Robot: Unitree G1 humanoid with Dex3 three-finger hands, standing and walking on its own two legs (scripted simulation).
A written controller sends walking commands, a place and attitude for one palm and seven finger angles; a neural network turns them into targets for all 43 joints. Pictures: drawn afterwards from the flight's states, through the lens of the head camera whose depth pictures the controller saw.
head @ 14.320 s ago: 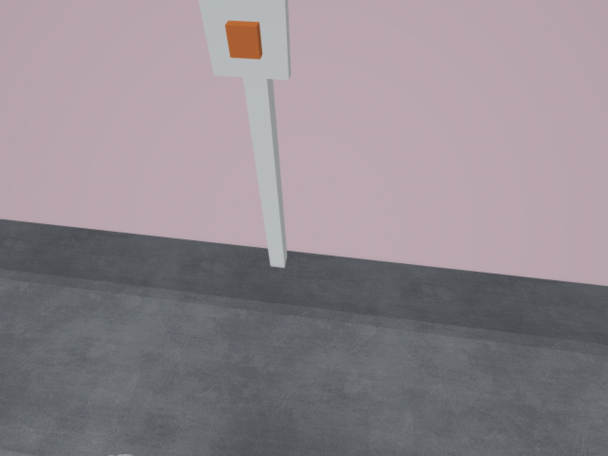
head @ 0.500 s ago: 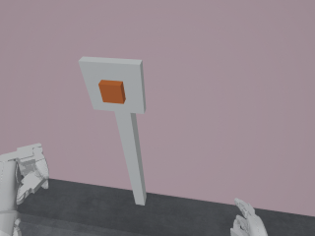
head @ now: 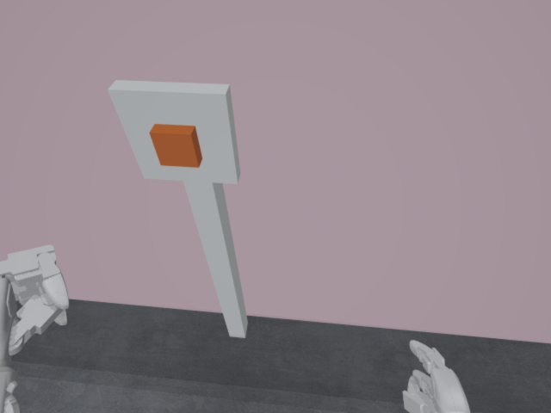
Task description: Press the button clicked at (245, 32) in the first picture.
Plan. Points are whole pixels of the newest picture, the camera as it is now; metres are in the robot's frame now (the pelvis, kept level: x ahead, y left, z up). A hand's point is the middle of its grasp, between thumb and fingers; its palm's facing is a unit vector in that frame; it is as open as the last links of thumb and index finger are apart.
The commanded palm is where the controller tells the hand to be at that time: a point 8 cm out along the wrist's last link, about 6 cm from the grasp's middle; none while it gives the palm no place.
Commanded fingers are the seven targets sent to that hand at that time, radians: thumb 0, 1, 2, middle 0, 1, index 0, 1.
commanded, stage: step back with the hand held close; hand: left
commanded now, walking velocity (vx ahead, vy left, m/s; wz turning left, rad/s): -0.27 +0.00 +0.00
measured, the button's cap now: (178, 145) +0.48 +0.20 +0.14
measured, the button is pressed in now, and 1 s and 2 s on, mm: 0 0 0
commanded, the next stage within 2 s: stop stepping back and stand still in 0.94 s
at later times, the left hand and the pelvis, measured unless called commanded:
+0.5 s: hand (7, 384) +0.11 +0.26 +0.15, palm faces +0.41 -0.79 -0.45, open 3.1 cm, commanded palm +0.05 +0.30 +0.17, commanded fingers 0.00 0.90 0.90 -1.30 -1.50 -1.30 -1.50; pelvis -0.07 +0.01 -0.02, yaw +1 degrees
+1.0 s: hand out of the picture +0.04 +0.22 +0.16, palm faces +0.28 -0.85 -0.44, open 3.1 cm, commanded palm -0.03 +0.28 +0.17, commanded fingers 0.00 0.90 0.90 -1.30 -1.50 -1.30 -1.50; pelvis -0.17 +0.01 -0.02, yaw -3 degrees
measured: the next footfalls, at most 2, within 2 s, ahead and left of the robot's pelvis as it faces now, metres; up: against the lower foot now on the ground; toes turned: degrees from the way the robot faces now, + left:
right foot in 0.94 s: -0.24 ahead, -0.11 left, +0.00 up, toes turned -2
left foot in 1.26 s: -0.07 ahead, +0.11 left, +0.00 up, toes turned +0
